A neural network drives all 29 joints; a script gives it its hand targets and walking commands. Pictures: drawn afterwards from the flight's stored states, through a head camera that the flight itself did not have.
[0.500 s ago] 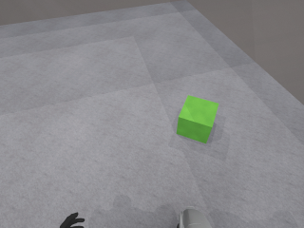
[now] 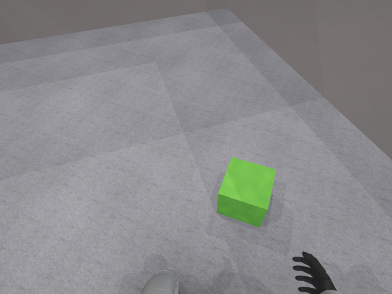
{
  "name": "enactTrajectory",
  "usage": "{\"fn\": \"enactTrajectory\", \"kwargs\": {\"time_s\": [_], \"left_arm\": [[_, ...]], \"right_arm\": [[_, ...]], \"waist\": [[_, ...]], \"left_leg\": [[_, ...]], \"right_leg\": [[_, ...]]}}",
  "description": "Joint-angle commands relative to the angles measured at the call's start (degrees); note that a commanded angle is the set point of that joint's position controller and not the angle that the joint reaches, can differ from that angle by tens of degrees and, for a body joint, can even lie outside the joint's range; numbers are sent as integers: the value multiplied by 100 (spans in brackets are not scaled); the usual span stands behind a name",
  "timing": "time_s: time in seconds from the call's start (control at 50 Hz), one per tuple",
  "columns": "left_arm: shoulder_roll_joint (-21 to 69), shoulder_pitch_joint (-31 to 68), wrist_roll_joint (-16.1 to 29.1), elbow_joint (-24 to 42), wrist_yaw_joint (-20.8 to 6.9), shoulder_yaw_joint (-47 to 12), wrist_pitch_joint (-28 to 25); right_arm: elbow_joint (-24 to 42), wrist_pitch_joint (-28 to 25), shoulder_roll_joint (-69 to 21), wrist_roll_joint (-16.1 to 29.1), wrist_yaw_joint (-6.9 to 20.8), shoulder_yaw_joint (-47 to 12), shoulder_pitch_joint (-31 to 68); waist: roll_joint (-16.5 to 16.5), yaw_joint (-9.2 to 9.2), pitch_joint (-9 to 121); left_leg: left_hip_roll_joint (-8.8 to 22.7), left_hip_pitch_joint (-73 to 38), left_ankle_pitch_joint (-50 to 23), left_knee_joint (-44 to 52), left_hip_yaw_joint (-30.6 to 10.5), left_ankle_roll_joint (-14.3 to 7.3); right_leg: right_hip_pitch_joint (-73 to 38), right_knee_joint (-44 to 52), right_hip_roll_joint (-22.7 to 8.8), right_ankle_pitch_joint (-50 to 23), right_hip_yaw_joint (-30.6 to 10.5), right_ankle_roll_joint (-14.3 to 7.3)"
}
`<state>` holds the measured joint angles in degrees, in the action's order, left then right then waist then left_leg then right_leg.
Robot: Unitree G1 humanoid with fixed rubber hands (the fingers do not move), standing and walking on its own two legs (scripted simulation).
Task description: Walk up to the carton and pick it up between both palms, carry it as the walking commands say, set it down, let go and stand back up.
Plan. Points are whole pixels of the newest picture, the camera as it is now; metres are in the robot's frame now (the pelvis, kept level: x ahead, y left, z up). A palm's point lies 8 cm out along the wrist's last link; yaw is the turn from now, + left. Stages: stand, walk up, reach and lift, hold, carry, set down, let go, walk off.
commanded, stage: walk up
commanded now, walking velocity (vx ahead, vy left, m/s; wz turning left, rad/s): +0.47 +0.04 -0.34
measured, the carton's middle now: (245, 191) +0.72 -0.14 -0.67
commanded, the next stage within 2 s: none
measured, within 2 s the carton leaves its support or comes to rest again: neither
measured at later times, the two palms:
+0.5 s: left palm (132, 204) +0.34 +0.25 -0.14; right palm out of the picture +0.07 -0.24 -0.11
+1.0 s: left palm (144, 226) +0.29 +0.20 -0.16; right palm (329, 238) +0.31 -0.28 -0.14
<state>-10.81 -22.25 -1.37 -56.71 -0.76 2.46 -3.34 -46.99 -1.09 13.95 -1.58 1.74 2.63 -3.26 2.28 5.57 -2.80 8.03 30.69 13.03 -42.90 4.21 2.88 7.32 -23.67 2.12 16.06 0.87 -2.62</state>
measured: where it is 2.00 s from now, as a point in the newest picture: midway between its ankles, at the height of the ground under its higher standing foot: outside the picture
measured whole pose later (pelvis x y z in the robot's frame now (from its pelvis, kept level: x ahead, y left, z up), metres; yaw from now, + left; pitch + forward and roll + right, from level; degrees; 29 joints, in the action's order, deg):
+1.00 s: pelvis +0.24 -0.04 -0.01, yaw -8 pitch -2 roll -1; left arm -11.2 -12.8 -0.5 -59.1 1.6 2.0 1.7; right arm -54.1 0.8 10.3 -0.7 -1.9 1.1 -8.3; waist 0.4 2.8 -4.2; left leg 3.0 16.6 16.8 -35.8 7.1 -1.9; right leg 15.4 -36.1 -0.9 21.0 6.5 -0.3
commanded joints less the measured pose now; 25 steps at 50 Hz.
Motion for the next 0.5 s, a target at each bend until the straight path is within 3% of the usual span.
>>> {"fn": "enactTrajectory", "kwargs": {"time_s": [0.0, 0.02, 0.04, 0.06, 0.08, 0.1, 0.12, 0.14, 0.16, 0.18, 0.2, 0.22, 0.24, 0.26, 0.28, 0.3, 0.32, 0.34, 0.36, 0.38, 0.4, 0.44, 0.46, 0.48], "left_arm": [[-1122, 211, 13, 409, 42, 221, -87], [-1184, 102, 18, 271, 36, 227, -64], [-1011, 207, 80, 273, 17, 196, -27], [-827, 164, 127, 291, 17, 196, -23], [-677, -92, 162, 330, 43, 143, -35], [-511, -141, 161, 457, 17, 139, -47], [-716, -268, 180, 409, 75, 264, 45], [-612, -134, 113, 377, 72, 225, 91], [-646, -136, 116, 382, -1, 272, 164], [-627, -98, 36, 344, -72, 267, 241], [-543, 70, 27, 393, -76, 247, 301], [-481, 22, -18, 264, -103, 215, 366], [-394, 6, -55, 239, -127, 249, 424], [-483, 49, -60, 334, -174, 218, 487], [-414, 236, -33, 349, -190, 229, 537], [-443, 546, -30, 531, -239, 203, 566], [-444, 760, -37, 613, -269, 178, 597], [-440, 879, -21, 652, -318, 165, 605], [-394, 921, -39, 708, -342, 164, 592], [-447, 1074, -29, 752, -384, 168, 598], [-474, 1406, -1, 804, -379, 152, 595], [-504, 1512, 37, 743, -407, 155, 543], [-445, 1472, 38, 676, -394, 117, 503], [-476, 1458, 56, 575, -385, 123, 495]], "right_arm": [[382, -78, 184, 53, 29, 58, 437], [409, -98, 181, 87, 9, 78, 478], [227, -159, 276, 94, -43, 99, -20], [-130, -249, 493, 94, -149, 168, -1091], [-499, -303, 1091, -21, -242, 348, -2030], [-567, -294, 1710, -103, -304, 460, -2671], [-491, -252, 1624, 18, -300, 407, -2466], [-498, -230, 1322, 17, -286, 368, -2166], [-530, -195, 1270, 116, -390, 412, -2274], [-568, -195, 1152, 140, -452, 339, -2000], [-488, -240, 926, 129, -475, 318, -1792], [-483, -228, 784, 139, -432, 244, -1404], [-520, -250, 672, 138, -420, 195, -1409], [-446, -244, 757, 128, -421, 218, -1350], [-458, -224, 772, 108, -387, 240, -1413], [-506, -220, 848, 90, -370, 235, -1281], [-489, -190, 884, 78, -362, 246, -1174], [-525, -180, 902, 40, -360, 256, -1236], [-512, -134, 931, 25, -345, 297, -1162], [-566, -124, 1001, 15, -338, 316, -1251], [-605, -84, 1032, -45, -337, 312, -1562], [-692, -81, 1103, -63, -290, 340, -1591], [-693, -42, 1112, -82, -267, 351, -1812], [-729, 14, 1039, -67, -266, 344, -1839]], "waist": [[-1122, -207, -49], [-626, -223, -31], [-694, -474, 195], [-227, -842, 804], [736, -1166, 1462], [1904, -1323, 1726], [1202, -1154, 1541], [845, -945, 1129], [22, -908, 982], [257, -783, 791], [203, -710, 536], [610, -549, 496], [450, -472, 328], [557, -496, 413], [918, -489, 253], [1299, -456, 46], [1388, -473, -213], [1361, -489, -155], [1416, -486, 58], [1724, -551, 22], [1602, -765, -1], [1471, -737, -43], [1418, -873, 95], [934, -744, 188]], "left_leg": [[-163, -447, -600, 710, 104, 115], [-117, -706, -383, 988, -32, 103], [-203, -1416, -375, 1521, 19, 51], [-224, -2803, -750, 1832, 172, -98], [909, -4298, -1325, 1986, -1028, -416], [2349, -4907, -2585, 2349, -2862, -758], [2377, -4339, -3179, 2263, -2782, -986], [2188, -3809, -3284, 2293, -2266, -1049], [2175, -3665, -3616, 2094, -2388, -1049], [2060, -3175, -4076, 1973, -1949, -993], [2049, -2660, -3846, 2322, -1746, -1104], [1826, -2357, -3355, 2340, -1319, -1052], [1645, -1978, -3614, 2319, -1083, -899], [1780, -2004, -3230, 2558, -951, -1058], [1569, -1565, -2920, 2583, -754, -916], [1550, -1279, -2509, 2827, -678, -919], [1705, -1030, -1939, 3097, -668, -966], [1451, -1158, -1891, 2952, -426, -784], [1378, -1270, -1268, 3019, -329, -780], [1301, -1233, -993, 3062, -299, -725], [1210, -1389, -946, 2963, -316, -818], [1391, -1173, -658, 2990, -425, -784], [1203, -1258, -489, 2879, -296, -864], [1174, -1358, -220, 2776, -152, -743]], "right_leg": [[170, 1335, -1640, -1358, -1521, -715], [203, 1174, -1683, -1368, -1656, -712], [145, 534, -1154, -1987, -979, -410], [532, -821, -690, -2296, -430, -212], [1737, -2476, -373, -1488, -103, 88], [2919, -3924, 74, 1622, -52, 264], [2708, -4655, -221, 1575, -528, 247], [2711, -4766, -395, 1349, -507, 284], [2972, -4861, -368, 1070, -524, 325], [2930, -4955, -512, 899, -550, 397], [2868, -5006, -677, 789, -457, 457], [2601, -5077, -681, 662, -445, 466], [2549, -4924, -647, 330, -393, 493], [2613, -4676, -722, 286, -298, 598], [2391, -4540, -727, 116, -197, 582], [2265, -3952, -769, 131, -173, 625], [2271, -3600, -926, 26, -212, 619], [2054, -2783, -902, -115, -106, 638], [1835, -2485, -844, -192, -64, 569], [1535, -2077, -884, -275, -37, 604], [1500, -1774, -774, -153, 101, 614], [1101, -1278, -742, -66, 279, 607], [911, -1055, -630, -24, 527, 628], [677, -739, -551, -243, 631, 598]]}}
